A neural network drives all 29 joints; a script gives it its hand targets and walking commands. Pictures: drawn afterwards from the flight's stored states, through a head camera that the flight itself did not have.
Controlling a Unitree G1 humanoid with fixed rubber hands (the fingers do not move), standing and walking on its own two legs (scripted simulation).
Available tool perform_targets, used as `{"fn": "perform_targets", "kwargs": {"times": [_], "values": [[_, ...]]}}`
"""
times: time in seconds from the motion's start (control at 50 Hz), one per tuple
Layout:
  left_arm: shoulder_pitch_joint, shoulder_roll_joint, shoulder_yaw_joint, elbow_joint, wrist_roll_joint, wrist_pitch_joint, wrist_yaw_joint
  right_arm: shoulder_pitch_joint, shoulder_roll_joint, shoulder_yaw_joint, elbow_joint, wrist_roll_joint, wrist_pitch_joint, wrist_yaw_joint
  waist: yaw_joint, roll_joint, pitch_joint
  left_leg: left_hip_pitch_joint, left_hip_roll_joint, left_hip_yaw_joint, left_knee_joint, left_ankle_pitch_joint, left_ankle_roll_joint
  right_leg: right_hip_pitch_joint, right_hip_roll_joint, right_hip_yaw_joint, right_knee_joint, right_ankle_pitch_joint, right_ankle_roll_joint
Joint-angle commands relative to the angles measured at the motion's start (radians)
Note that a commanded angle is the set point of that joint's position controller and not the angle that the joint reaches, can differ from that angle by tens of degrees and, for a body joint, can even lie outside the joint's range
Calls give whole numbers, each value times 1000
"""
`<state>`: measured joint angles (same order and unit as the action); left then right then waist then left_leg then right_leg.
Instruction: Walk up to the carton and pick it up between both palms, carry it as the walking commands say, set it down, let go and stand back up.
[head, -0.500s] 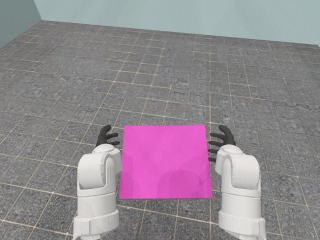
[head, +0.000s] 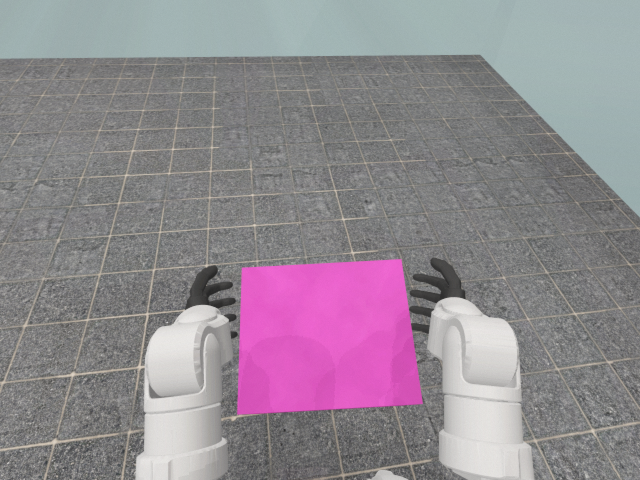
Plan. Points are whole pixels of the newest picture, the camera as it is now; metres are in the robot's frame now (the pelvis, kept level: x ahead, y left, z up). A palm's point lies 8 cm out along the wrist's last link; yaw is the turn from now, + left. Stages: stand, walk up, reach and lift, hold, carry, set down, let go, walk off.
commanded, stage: carry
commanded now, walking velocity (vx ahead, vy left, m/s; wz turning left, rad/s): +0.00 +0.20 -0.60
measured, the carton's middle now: (325, 340) +0.33 +0.02 -0.03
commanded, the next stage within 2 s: none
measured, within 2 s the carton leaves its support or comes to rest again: neither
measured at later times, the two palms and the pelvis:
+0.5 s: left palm (224, 293) +0.31 +0.14 +0.10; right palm (487, 365) +0.24 -0.14 +0.11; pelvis -0.02 +0.08 +0.02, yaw -9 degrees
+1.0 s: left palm (162, 215) +0.42 +0.25 +0.10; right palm (373, 212) +0.45 -0.03 +0.11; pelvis +0.14 +0.08 +0.02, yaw +8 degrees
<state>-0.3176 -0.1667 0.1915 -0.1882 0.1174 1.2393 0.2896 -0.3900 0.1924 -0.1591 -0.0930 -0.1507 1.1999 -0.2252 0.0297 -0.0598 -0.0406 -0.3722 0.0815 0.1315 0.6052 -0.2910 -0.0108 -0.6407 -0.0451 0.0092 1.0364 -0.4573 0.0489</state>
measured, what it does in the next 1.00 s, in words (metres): walks ahead: right foot, then left foot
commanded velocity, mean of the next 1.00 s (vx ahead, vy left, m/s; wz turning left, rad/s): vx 0.44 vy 0.06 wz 0.31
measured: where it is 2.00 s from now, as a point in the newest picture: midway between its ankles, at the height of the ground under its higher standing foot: (226, 334)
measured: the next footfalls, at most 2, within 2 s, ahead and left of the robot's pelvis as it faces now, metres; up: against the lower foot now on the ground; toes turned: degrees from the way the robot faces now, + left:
right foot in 0.20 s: +0.02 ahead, -0.07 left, +0.00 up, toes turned -15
left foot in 0.52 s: +0.08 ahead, +0.20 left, +0.00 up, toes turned +0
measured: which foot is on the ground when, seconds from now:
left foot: down 0.00-0.20, up 0.22-0.50, down 0.52-0.88, up 0.90-1.00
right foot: up 0.00-0.18, down 0.20-0.52, up 0.54-0.86, down 0.88-1.00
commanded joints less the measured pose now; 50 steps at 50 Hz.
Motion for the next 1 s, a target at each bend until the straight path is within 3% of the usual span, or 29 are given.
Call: {"fn": "perform_targets", "kwargs": {"times": [0.0,0.06,0.12,0.14,0.16,0.18,0.2,0.22,0.26,0.3,0.34,0.36,0.42,0.48,0.5,0.52,0.54,0.56,0.6,0.64,0.76,0.8,0.84,0.86,0.88,0.9,0.92,0.94,0.98], "values": [[-704,-1017,-730,-63,-510,-5,-493,-473,1038,577,-65,406,-10,392,-25,259,-281,191,201,-55,-204,271,127,-12,-13,-91,128,13,6],[-644,-1004,-705,-21,-506,6,-485,-447,1014,573,-70,395,-10,379,-30,280,-333,278,211,-41,-129,465,140,65,10,-128,-80,-22,-13],[-582,-1005,-663,44,-490,22,-488,-410,1005,580,-46,380,-1,371,-35,283,-372,325,238,-53,-69,518,150,169,35,-162,-316,-7,-48],[-560,-1009,-649,70,-483,26,-492,-408,1000,584,-35,378,2,369,-25,251,-374,305,221,-32,-19,491,127,237,31,-177,-463,85,-50],[-550,-1010,-638,85,-471,27,-495,-404,994,588,-18,382,6,369,-13,165,-379,227,189,4,66,394,74,361,-22,-129,-654,252,-47],[-519,-1013,-622,97,-457,26,-499,-419,989,593,-3,389,10,370,3,26,-362,-2,148,-1,182,209,10,548,-195,112,-729,385,-78],[-492,-992,-595,129,-428,15,-500,-436,1001,614,-24,399,14,377,-8,-341,-350,-311,-36,51,319,-279,-57,693,-478,529,-691,890,-228],[-535,-1018,-591,99,-430,10,-500,-486,1018,655,-45,419,8,377,-13,-222,-371,-346,2,-93,477,-336,-59,734,-431,465,-622,983,-256],[-552,-1033,-593,50,-437,-8,-499,-545,1032,685,-111,477,-3,383,-8,-51,-360,-361,35,-135,549,-223,-69,684,-344,309,-607,756,-234],[-567,-1022,-603,-18,-433,-22,-484,-552,1039,696,-145,504,0,385,-11,-71,-362,-334,30,-105,512,-111,-86,646,-258,193,-605,672,-203],[-615,-988,-604,-54,-418,-36,-468,-632,1018,720,-187,541,1,390,-5,-136,-381,-227,3,-51,270,-104,-69,635,-205,130,-774,140,-210],[-544,-977,-597,-39,-389,-34,-458,-582,1014,716,-167,541,12,394,-10,-179,-365,-180,-7,-33,184,-103,-56,604,-211,128,-821,-13,-209],[-493,-954,-613,-69,-365,-27,-436,-519,989,694,-117,539,40,415,-5,-150,-334,-24,-40,26,-56,-28,-24,535,-224,50,-851,-83,-194],[-448,-950,-632,-40,-349,-14,-424,-470,978,677,-35,534,63,435,-14,-37,-356,228,-67,77,-250,-5,13,429,-157,-86,-732,-191,-122],[-439,-965,-647,-32,-354,-12,-426,-453,973,667,-14,531,66,436,-22,50,-391,360,17,-45,-281,-90,42,344,-120,-149,-577,-159,-83],[-479,-988,-673,-35,-375,-7,-433,-433,967,653,13,509,64,433,-37,275,-358,414,176,-329,-404,-300,94,199,-49,-225,-411,-106,-17],[-550,-996,-690,-24,-396,-1,-443,-434,978,638,35,490,60,431,-48,324,-237,429,248,-521,-488,-345,133,19,-11,-172,-332,-19,3],[-575,-1000,-692,-1,-411,4,-454,-449,985,630,30,483,58,429,-44,285,-195,414,263,-542,-493,-315,150,-28,-33,-115,-279,12,-1],[-620,-1027,-694,27,-447,11,-472,-469,994,601,38,458,50,424,-39,233,-202,391,223,-423,-470,-220,145,-19,-62,-89,-276,53,9],[-670,-1043,-704,23,-480,13,-476,-496,991,577,21,446,37,415,-38,236,-243,378,175,-328,-452,-150,136,29,-44,-105,-308,110,22],[-710,-1062,-643,115,-482,30,-483,-533,982,530,34,398,30,387,-43,239,-277,337,151,-308,-420,-108,160,153,-19,-136,-465,177,14],[-716,-1068,-619,137,-478,33,-486,-558,986,530,30,396,34,381,-40,229,-290,283,125,-293,-381,-111,156,269,-1,-172,-564,190,7],[-695,-1078,-601,148,-474,32,-484,-561,988,534,37,401,40,377,-19,148,-340,113,48,-225,-247,-154,118,580,-6,-205,-706,259,-10],[-680,-1081,-588,155,-466,32,-482,-554,992,542,46,405,45,378,-6,50,-384,-10,5,-183,-96,-172,90,757,-121,-81,-739,190,-26],[-675,-1066,-570,182,-443,30,-479,-574,997,556,49,414,53,384,-2,-177,-364,-211,-71,-92,105,-193,54,860,-326,200,-833,-76,-89],[-675,-1053,-547,215,-408,25,-470,-642,994,574,37,433,62,398,-9,-250,-255,-346,-55,-60,226,-200,38,789,-469,366,-915,-178,-166],[-706,-1075,-548,178,-408,17,-464,-655,1016,593,30,446,67,405,-13,-131,-210,-380,2,-99,298,-161,34,755,-478,344,-919,-109,-200],[-712,-1091,-562,121,-420,11,-461,-625,1038,602,26,458,70,411,-11,-65,-223,-383,33,-102,293,-126,26,766,-437,232,-900,2,-201],[-705,-1087,-583,43,-432,3,-455,-612,1050,619,-11,481,72,417,-2,-78,-258,-357,41,-57,222,-84,19,822,-356,0,-850,197,-168]]}}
